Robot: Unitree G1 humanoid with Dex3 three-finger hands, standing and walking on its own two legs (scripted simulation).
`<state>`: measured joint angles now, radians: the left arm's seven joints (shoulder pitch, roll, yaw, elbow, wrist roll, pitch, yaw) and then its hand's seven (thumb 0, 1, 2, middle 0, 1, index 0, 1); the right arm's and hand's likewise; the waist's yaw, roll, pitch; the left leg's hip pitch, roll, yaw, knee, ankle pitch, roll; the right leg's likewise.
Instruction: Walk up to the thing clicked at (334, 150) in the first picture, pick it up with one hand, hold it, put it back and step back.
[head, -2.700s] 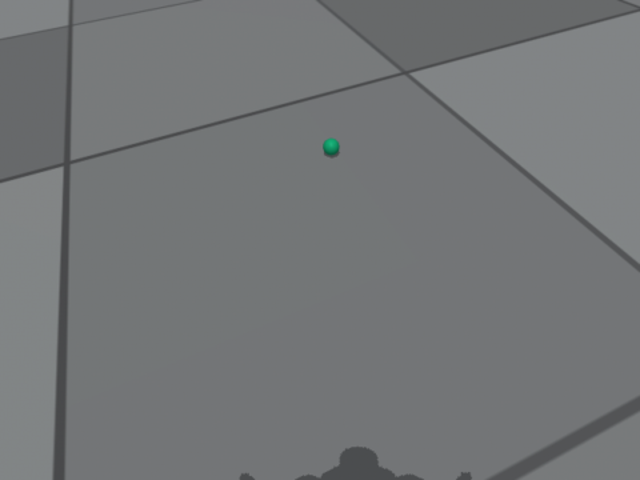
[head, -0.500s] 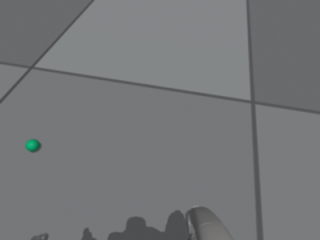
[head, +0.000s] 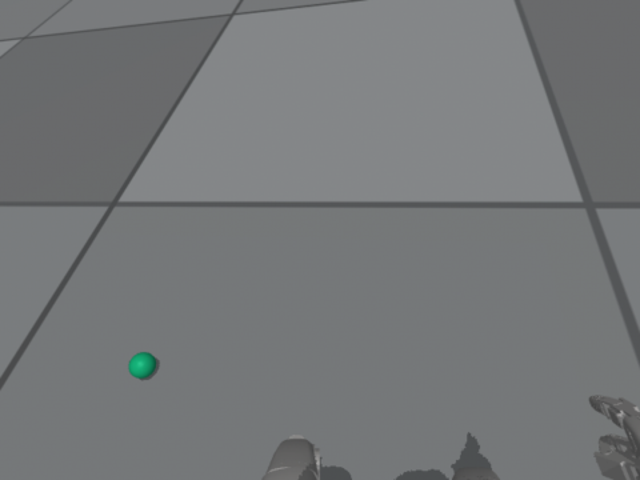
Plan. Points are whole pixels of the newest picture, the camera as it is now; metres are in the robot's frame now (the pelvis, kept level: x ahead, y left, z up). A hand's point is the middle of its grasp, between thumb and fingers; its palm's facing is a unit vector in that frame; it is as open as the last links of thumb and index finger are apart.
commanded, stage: walk up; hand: left
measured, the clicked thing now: (142, 365) +0.54 +0.77 -0.70
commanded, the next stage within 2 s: none
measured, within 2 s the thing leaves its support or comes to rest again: neither
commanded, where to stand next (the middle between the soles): +0.10 +0.80 m, yaw -33 degrees
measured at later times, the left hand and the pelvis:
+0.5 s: hand (57, 421) +0.22 +0.49 -0.12, palm faces -0.19 -0.80 -0.58, open 7.3 cm; pelvis +0.07 +0.22 -0.01, yaw -10 degrees
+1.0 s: hand out of the picture +0.27 +0.75 -0.14, palm faces -0.31 -0.79 -0.53, open 7.4 cm; pelvis +0.09 +0.48 +0.00, yaw -18 degrees
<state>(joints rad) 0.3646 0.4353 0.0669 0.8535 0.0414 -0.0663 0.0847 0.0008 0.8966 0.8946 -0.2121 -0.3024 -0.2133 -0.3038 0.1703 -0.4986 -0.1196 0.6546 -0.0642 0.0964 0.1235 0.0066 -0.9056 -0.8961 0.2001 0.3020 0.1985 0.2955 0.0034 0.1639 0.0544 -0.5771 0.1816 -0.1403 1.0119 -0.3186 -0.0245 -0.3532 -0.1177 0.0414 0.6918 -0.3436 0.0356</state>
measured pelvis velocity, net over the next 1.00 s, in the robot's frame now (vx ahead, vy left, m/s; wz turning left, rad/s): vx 0.09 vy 0.48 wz -0.32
